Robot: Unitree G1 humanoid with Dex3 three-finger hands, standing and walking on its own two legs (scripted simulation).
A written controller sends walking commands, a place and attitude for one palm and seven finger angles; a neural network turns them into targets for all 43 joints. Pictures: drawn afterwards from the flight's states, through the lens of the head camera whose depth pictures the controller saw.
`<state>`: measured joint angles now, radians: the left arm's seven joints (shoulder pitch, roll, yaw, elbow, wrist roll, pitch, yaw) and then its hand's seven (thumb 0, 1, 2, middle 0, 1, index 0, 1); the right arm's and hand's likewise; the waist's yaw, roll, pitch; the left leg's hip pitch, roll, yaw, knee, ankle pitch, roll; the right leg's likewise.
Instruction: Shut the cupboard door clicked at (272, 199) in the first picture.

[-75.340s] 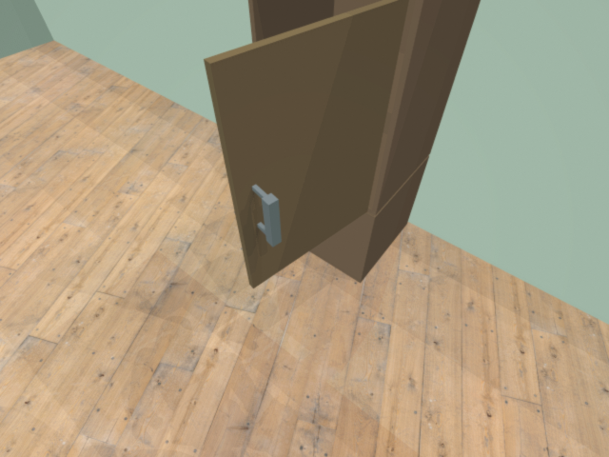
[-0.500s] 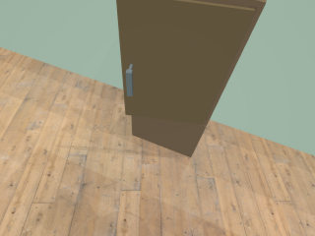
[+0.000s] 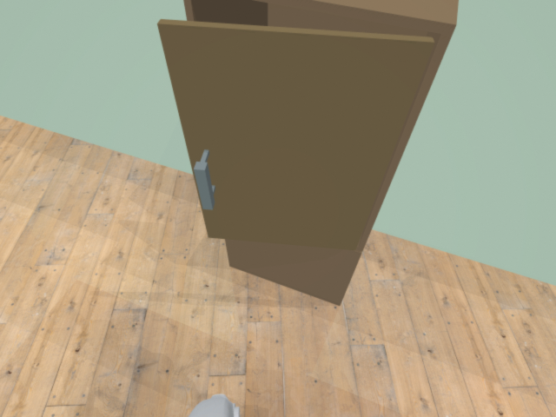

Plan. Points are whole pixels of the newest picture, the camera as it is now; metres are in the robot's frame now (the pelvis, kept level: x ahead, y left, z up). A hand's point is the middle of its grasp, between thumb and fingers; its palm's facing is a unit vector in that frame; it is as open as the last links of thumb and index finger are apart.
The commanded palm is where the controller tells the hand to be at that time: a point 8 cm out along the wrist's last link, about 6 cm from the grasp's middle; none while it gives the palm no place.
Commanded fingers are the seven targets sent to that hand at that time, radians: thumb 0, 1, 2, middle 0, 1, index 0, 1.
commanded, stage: take the last steps up to it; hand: left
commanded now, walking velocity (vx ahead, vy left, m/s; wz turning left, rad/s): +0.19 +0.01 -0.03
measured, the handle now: (207, 180) +0.59 +0.18 -0.07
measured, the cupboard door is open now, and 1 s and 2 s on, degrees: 16 16 16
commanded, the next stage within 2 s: come to a stop and stand still in 0.12 s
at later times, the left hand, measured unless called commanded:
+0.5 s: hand (178, 379) +0.21 +0.18 -0.17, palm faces -0.01 -0.97 -0.24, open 7.3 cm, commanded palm none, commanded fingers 0.00 0.90 0.90 -0.20 -0.30 -0.20 -0.30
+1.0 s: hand (147, 404) +0.17 +0.23 -0.18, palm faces -0.01 -0.98 -0.21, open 7.3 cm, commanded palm none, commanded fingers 0.00 0.90 0.90 -0.20 -0.30 -0.20 -0.30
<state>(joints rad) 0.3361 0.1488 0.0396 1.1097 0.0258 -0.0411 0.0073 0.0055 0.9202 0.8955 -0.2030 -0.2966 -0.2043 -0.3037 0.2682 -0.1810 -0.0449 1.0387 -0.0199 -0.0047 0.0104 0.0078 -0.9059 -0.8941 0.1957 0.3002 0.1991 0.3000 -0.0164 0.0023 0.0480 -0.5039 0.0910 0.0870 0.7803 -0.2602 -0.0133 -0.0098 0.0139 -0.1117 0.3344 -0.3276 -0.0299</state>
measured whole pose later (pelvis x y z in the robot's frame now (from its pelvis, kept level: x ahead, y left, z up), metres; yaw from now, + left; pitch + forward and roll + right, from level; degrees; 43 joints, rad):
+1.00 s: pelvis +0.11 +0.03 +0.01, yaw -1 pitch +1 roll -2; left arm 0.17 0.24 0.06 1.03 0.02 0.07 0.02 0.01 0.91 0.90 -0.20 -0.30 -0.20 -0.30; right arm 0.20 -0.15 -0.02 1.00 -0.02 0.00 -0.05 0.00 -0.91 -0.89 0.20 0.30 0.21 0.30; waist -0.01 -0.03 0.08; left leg -0.25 0.03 0.07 0.43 -0.21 0.04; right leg -0.32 0.00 0.02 0.86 -0.46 0.04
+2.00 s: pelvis +0.10 +0.01 -0.01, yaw -1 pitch -1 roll +0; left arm 0.29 0.16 -0.01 1.06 0.02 -0.01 0.05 0.01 0.91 0.90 -0.20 -0.30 -0.20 -0.30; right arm 0.25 -0.17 -0.01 1.03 -0.01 -0.01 -0.03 0.01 -0.93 -0.89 0.20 0.30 0.20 0.30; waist 0.00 0.01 0.03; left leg -0.29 0.02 0.05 0.58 -0.28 0.01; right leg -0.15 -0.02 0.01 0.54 -0.37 0.02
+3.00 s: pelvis +0.06 +0.00 -0.12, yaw +0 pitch +17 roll -4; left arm 0.37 0.26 0.19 0.03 -0.32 -0.37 -0.40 0.02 0.90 0.90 -0.67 -0.81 -0.67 -0.81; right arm 0.20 -0.19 0.00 0.57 0.03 -0.26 -0.06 0.01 -0.90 -0.89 0.20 0.30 0.21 0.30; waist 0.03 0.03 -0.17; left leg -1.10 0.04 -0.05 1.31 -0.51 0.00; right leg -0.98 0.02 -0.10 1.28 -0.59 -0.03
